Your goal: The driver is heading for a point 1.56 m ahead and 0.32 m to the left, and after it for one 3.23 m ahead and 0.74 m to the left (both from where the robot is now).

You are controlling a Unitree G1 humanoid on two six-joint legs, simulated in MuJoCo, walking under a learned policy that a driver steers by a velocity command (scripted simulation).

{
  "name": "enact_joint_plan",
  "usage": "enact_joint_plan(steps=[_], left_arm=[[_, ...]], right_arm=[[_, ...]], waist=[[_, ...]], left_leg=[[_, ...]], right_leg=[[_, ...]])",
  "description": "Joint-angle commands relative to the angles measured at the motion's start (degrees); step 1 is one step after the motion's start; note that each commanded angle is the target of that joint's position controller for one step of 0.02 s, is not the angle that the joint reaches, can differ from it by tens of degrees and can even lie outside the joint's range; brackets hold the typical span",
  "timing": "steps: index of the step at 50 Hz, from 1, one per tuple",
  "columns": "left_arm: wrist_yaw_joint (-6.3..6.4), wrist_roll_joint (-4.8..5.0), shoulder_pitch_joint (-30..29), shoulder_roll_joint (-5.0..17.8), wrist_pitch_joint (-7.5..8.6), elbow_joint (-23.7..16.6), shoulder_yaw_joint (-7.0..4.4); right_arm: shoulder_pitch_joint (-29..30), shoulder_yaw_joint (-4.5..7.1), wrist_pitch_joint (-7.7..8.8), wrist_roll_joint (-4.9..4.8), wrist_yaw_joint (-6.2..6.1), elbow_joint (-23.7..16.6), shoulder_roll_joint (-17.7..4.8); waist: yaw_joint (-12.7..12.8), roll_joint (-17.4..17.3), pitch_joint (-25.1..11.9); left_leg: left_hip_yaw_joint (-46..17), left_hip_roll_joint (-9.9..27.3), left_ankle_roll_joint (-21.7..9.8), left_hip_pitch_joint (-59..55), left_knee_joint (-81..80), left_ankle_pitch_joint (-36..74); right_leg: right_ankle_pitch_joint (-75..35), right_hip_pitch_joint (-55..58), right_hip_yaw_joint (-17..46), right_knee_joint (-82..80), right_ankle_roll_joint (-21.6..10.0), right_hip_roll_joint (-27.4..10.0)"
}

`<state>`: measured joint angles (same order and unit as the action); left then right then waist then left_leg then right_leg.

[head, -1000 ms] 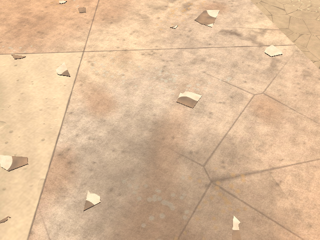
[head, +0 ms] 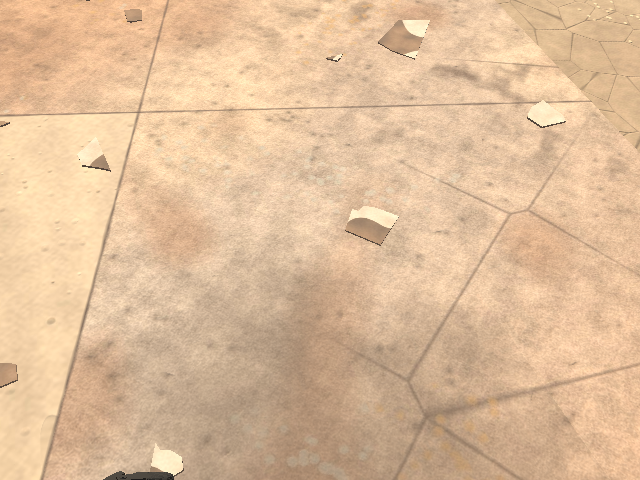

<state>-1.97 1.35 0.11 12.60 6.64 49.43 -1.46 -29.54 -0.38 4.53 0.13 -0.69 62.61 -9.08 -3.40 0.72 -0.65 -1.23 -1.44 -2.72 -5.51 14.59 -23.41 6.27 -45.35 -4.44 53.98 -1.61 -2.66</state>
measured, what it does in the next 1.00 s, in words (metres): walks ahead: right foot, then left foot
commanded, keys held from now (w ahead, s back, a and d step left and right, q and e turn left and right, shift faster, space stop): w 1.00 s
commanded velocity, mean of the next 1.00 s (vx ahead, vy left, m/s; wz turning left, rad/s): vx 0.49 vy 0.00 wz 0.00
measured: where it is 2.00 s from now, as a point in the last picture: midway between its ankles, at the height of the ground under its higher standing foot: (265, 230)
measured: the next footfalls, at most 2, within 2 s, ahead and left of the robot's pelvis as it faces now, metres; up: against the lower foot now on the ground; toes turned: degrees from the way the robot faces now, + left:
right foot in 0.14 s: +0.28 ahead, -0.10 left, +0.00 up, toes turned -1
left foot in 0.66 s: +0.53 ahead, +0.16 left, +0.00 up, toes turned +3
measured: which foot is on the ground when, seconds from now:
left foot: down 0.00-0.14, up 0.16-0.64, down 0.66-1.00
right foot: up 0.00-0.12, down 0.14-0.68, up 0.70-1.00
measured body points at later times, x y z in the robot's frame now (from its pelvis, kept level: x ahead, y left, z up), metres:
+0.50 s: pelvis +0.27 -0.01 +0.02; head +0.29 +0.00 +0.47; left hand +0.27 +0.26 -0.13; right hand +0.44 -0.26 -0.09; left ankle +0.45 +0.18 -0.67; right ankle +0.24 -0.10 -0.73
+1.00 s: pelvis +0.54 +0.07 +0.02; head +0.56 +0.09 +0.47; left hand +0.70 +0.33 -0.10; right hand +0.54 -0.19 -0.11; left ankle +0.49 +0.16 -0.73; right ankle +0.70 -0.11 -0.66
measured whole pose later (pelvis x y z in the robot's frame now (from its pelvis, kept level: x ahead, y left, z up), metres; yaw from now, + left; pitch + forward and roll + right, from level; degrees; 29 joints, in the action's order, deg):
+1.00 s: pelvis +0.54 +0.07 +0.02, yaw +0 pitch +2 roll +1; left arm -0.1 0.4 5.5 15.7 4.1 50.8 -3.4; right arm -21.3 3.2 5.4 0.0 0.3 54.6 -12.9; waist -3.0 2.6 -0.4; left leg 3.5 -3.2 -3.6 3.9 12.3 -10.6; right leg 0.7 -39.8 2.1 45.2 -0.8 -7.2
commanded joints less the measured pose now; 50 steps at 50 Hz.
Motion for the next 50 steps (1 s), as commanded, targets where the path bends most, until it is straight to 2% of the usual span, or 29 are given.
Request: enact_joint_plan(steps=[1, 3, 4, 6, 7, 8, 9, 10, 11, 12, 13, 15, 18, 20, 23, 28, 31, 32, 33, 34, 35, 36, 37, 38, 40, 42, 44, 46, 50], left_arm=[[0.12, 0.33, -8.5, 2.7, -0.34, -6.7, -0.18], [-0.03, 0.52, -8.2, 5.3, -0.52, -7.7, -1.28], [-0.06, 0.56, -5.8, 6.6, -0.64, -7.2, -2.07], [0.34, 0.93, 8.3, 10.1, -1.45, -2.8, -4.1], [0.76, 0.19, 18.0, 12.1, -2.07, -0.4, -4.77], [0.43, -1.58, 23.2, 15.6, -1.75, 1.3, -5.32], [0.28, -1.48, 23.6, 10.8, -1.95, 2.4, -4.11], [0.36, -0.73, 16.4, 9.0, -1.46, 1.8, -3.48], [0.19, -0.61, 10.3, 7.2, -0.85, 0.6, -2.84], [-0.15, -1.24, 7.0, 6.0, -0.22, 0.3, -2.38], [-0.33, -2.03, 5.5, 5.2, 0.2, 0.6, -2.02], [-0.53, -1.73, 5.6, 5.3, 0.3, 1.7, -1.85], [0.77, -1.69, 9.1, 8.7, 0.39, 3.1, -2.53], [1.71, -1.56, 11.6, 10.2, 0.21, 3.5, -2.93], [2.35, -0.79, 15.1, 10.9, -0.28, 4.0, -3.09], [2.33, -0.08, 20.9, 11.6, -1.43, 6.0, -3.35], [2.43, -0.06, 21.0, 12.3, -2.47, 6.2, -3.74], [2.47, -0.07, 19.7, 12.5, -2.83, 5.9, -3.71], [2.46, -0.38, 19.3, 10.8, -3.05, 5.5, -3.12], [2.44, -1.58, 19.4, 7.7, -2.88, 3.8, -1.81], [2.12, -1.14, 24.6, 1.8, -1.36, 2.9, -0.31], [1.92, 0.02, 22.2, 7.9, -0.12, 3.5, -1.56], [1.65, 1.08, 17.6, 10.4, 0.58, 2.2, -2.21], [1.89, 0.78, 15.3, 9.9, 0.62, 2.0, -2.15], [2.13, -0.25, 14.3, 8.9, -0.4, 1.9, -2.62], [2.16, -0.35, 15.1, 6.9, -1.68, 2.0, -2.45], [2.3, -0.8, 12.7, 6.4, -2.23, 1.1, -2.48], [2.24, -1.15, 8.9, 6.1, -2.27, -0.2, -2.48], [1.56, -0.81, 1.2, 4.6, -1.88, -2.2, -1.91]], right_arm=[[1.6, 2.64, 1.93, -1.07, -1.4, -3.3, -13.1], [-0.1, 3.2, 1.73, -1.22, -1.47, -2.7, -12.9], [-0.3, 3.62, 1.18, -0.67, -1.51, -2.7, -13.2], [2.0, 4.06, -0.41, 0.56, -1.21, -3.6, -13.5], [3.1, 3.49, -0.54, 1.27, -0.8, -5.0, -11.8], [-6.7, 1.19, 0.22, 1.06, 0.36, -5.4, -1.8], [-4.3, 1.89, 2.17, -0.44, 1.26, -4.5, -5.6], [2.9, 3.15, 3.0, -2.47, 1.44, -7.7, -9.5], [8.0, 3.31, 3.33, -2.79, 1.05, -9.4, -10.8], [9.9, 3.9, 2.98, -2.28, 0.44, -9.7, -11.0], [8.4, 4.2, 2.08, -1.72, 0.01, -9.8, -10.3], [5.9, 4.06, 0.56, -1.42, -0.49, -9.9, -7.8], [11.9, 4.47, -0.14, -0.36, -1.04, -12.7, -9.1], [16.4, 4.56, 0.01, -0.03, -0.97, -14.1, -9.4], [22.8, 4.24, 0.52, -0.32, -0.52, -15.7, -8.5], [30.9, 3.67, 1.02, -1.36, 1.06, -18.3, -8.5], [29.4, 4.11, 1.8, -1.57, 1.96, -18.9, -10.3], [25.4, 4.75, 2.01, -1.49, 2.01, -17.9, -11.5], [16.9, 6.24, 2.18, -1.33, 1.72, -15.3, -14.3], [5.7, 7.69, 2.18, -0.58, 1.26, -13.1, -19.3], [2.4, 8.59, 1.69, -0.19, 1.67, -11.5, -23.5], [2.9, 7.01, 1.87, -0.41, 1.92, -12.3, -17.6], [7.6, 6.12, 2.05, -0.42, 1.83, -13.4, -14.9], [11.8, 5.63, 1.99, -0.17, 1.88, -14.5, -13.7], [15.9, 4.81, 1.99, 0.52, 2.17, -14.9, -10.9], [15.1, 4.91, 2.3, 0.23, 2.23, -14.0, -11.0], [13.2, 5.38, 2.39, 0.06, 1.73, -13.0, -12.5], [11.5, 5.5, 2.01, -0.07, 1.08, -12.1, -12.9], [8.8, 5.4, 1.55, -0.49, 0.38, -10.8, -13.1]], waist=[[3.1, -6.8, 7.9], [4.5, -7.8, 5.1], [6.0, -9.1, 2.2], [13.1, -11.5, -5.8], [16.2, -8.4, -12.2], [9.8, 10.4, -23.3], [11.9, 10.4, -24.5], [9.7, 8.7, -11.3], [7.5, 1.6, -4.7], [5.3, -1.4, -1.2], [2.6, -0.6, -0.4], [0.4, 2.4, 0.6], [1.1, 2.5, 3.2], [2.4, 1.7, 3.2], [4.8, 1.1, 3.1], [8.1, 1.8, 4.0], [6.1, 3.4, 3.3], [3.4, 3.8, 1.5], [-0.3, 2.5, -3.6], [-4.0, -4.5, -13.1], [-0.8, -20.5, -17.4], [-2.5, -14.3, -16.3], [-1.9, -10.5, -9.8], [-0.3, -6.2, -6.5], [2.7, -5.3, -2.6], [3.9, -5.6, -1.6], [3.9, -4.2, -0.1], [3.3, -3.7, 1.0], [1.1, -4.4, 2.9]], left_leg=[[-2.7, 10.6, -5.9, 14.2, -11.5, 44.5], [-2.3, 12.3, -4.0, 3.8, -6.3, 57.1], [-2.2, 13.1, -3.2, -0.2, -1.8, 64.7], [-1.0, 12.6, -1.7, -0.4, 17.1, 74.7], [-1.5, 11.0, -1.2, 12.0, 32.3, 60.3], [-2.4, -1.0, 2.0, 34.1, 59.1, 9.1], [-9.6, -2.6, 0.3, 39.8, 68.2, -8.0], [-7.5, 1.0, -0.6, 45.4, 69.4, -4.8], [-6.0, 4.4, -1.2, 43.8, 66.2, 1.1], [-4.6, 6.4, -1.3, 41.3, 63.2, 4.1], [-4.9, 8.5, -1.3, 37.1, 60.7, 6.0], [-4.3, 9.9, -0.6, 34.4, 55.8, 5.8], [-2.9, 11.5, 1.9, 38.9, 47.2, 11.9], [-2.7, 11.8, 2.9, 42.2, 40.2, 19.3], [-1.0, 9.9, 3.5, 41.3, 28.5, 26.5], [0.8, 7.4, 3.5, 40.4, 17.9, 24.7], [1.3, 6.0, 1.1, 36.4, 14.2, 18.2], [2.7, 4.6, 0.0, 30.7, 12.6, 17.0], [3.0, 3.7, -1.7, 19.3, 12.0, 16.7], [-8.7, 14.1, -5.9, 2.5, 13.0, 17.8], [-35.1, 24.5, -14.2, -14.3, 5.3, 7.0], [-39.2, 23.9, -13.6, -13.7, 2.3, 1.5], [-30.6, 22.3, -11.3, -7.9, 2.3, 4.6], [-23.8, 19.9, -10.2, -0.9, 1.3, 10.7], [-15.9, 16.4, -9.3, 8.9, -2.2, 18.2], [-12.2, 15.2, -9.8, 11.8, -4.6, 23.0], [-9.4, 15.0, -10.3, 11.9, -6.1, 27.4], [-7.1, 14.6, -10.0, 10.9, -6.8, 29.8], [-2.0, 12.1, -8.2, 11.3, -8.1, 27.7]], right_leg=[[-10.6, 16.0, -1.1, -17.0, -0.5, 3.7], [-10.5, 17.6, -0.8, -22.7, -2.4, 5.4], [-9.0, 20.6, -0.9, -23.2, -3.2, 6.6], [-7.1, 36.7, -0.3, -24.1, -6.3, 7.0], [-6.9, 54.4, 7.5, -20.5, -9.0, -0.6], [1.2, 74.5, 37.3, -23.6, -20.9, -17.9], [8.8, 71.8, 50.5, -34.7, -21.3, -18.5], [12.5, 60.6, 41.3, -37.7, -18.1, -16.5], [10.9, 48.6, 33.5, -40.5, -15.8, -14.5], [7.1, 39.4, 28.2, -42.4, -14.5, -12.7], [5.4, 33.4, 23.8, -44.2, -13.4, -10.6], [6.6, 27.2, 19.4, -47.0, -13.4, -9.0], [7.2, 24.5, 16.2, -50.0, -14.2, -8.7], [5.1, 27.1, 15.0, -50.0, -13.6, -8.8], [1.8, 30.5, 11.6, -49.2, -11.5, -7.6], [1.8, 39.3, 10.8, -45.0, -10.4, -9.7], [-0.8, 43.4, 12.1, -40.3, -8.9, -12.1], [-7.4, 43.2, 11.1, -35.9, -7.8, -11.2], [-15.5, 41.1, 8.3, -25.6, -6.2, -7.9], [-7.0, 31.3, 4.2, -6.5, -3.8, -4.1], [22.7, 8.0, 2.9, 11.5, -0.5, 6.3], [26.0, 1.2, 10.5, 19.4, -1.2, 3.5], [20.8, -2.1, 10.3, 20.7, -2.4, 0.6], [15.5, 0.1, 8.8, 18.7, -2.4, -2.3], [9.8, 5.4, 8.7, 12.7, -1.9, -5.3], [7.9, 7.6, 8.1, 9.3, -1.1, -5.7], [4.0, 5.1, 7.7, 4.7, 0.0, -5.8], [-1.4, 2.8, 7.4, -1.6, 1.0, -5.6], [-11.6, 6.1, 5.1, -15.0, 1.0, -3.6]])
Over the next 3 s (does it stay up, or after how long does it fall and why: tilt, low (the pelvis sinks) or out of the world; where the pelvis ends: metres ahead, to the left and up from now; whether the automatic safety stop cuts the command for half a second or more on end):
stays up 1.46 0.31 0.01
